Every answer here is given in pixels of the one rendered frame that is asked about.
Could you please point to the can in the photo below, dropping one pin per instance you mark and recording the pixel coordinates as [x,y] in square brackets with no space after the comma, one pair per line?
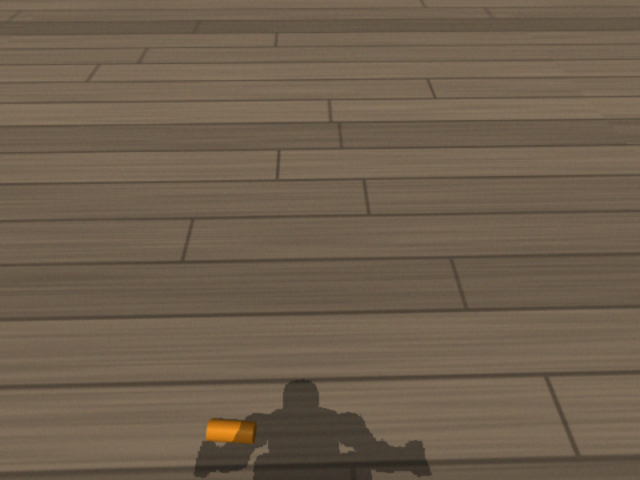
[232,431]

